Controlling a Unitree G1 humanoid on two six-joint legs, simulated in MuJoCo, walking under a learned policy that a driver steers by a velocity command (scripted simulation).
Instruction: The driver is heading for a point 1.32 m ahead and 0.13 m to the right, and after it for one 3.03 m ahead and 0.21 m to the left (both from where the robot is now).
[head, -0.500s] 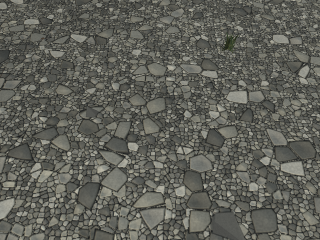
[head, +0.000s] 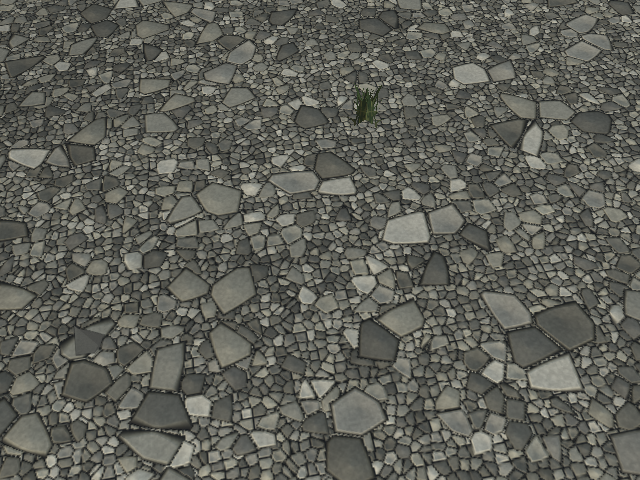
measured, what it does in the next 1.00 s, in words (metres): walks ahead, turning right: left foot, then right foot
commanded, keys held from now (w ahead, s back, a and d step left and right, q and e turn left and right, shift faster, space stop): w+e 0.52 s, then w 0.22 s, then w+q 0.26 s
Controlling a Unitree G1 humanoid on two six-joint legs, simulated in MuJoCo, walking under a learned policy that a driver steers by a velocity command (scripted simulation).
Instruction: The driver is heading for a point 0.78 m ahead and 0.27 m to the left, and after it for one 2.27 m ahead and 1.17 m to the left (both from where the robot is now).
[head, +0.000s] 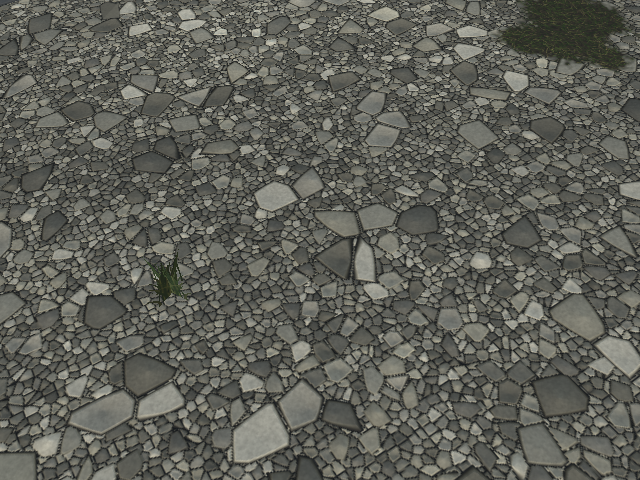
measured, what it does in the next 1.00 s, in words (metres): walks ahead, turning left: left foot, then right foot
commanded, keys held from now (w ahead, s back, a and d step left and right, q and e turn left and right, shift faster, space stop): w+q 1.00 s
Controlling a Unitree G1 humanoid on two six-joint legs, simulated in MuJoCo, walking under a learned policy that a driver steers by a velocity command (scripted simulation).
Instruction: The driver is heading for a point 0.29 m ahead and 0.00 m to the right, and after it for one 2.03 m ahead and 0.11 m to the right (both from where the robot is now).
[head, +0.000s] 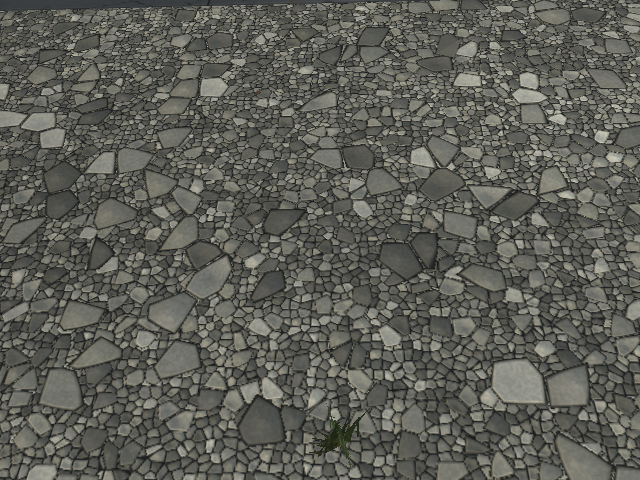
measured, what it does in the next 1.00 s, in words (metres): walks ahead: left foot, then right foot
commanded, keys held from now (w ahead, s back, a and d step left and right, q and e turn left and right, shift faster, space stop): w+q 0.24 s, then w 0.22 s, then w+e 0.54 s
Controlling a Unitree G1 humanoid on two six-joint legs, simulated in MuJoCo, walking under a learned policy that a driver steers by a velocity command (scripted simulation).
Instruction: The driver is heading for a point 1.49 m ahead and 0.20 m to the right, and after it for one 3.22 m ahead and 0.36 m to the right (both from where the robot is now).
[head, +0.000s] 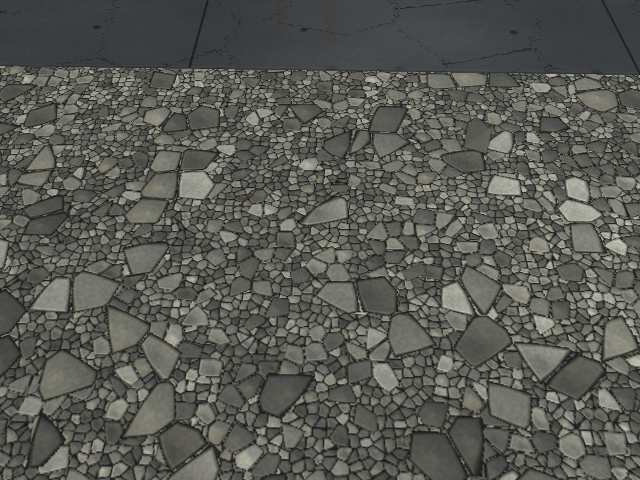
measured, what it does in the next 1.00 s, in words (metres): walks ahead, turning right: left foot, then right foot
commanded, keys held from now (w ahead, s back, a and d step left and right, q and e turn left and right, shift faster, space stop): w+e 0.58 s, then w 0.34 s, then w+q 0.08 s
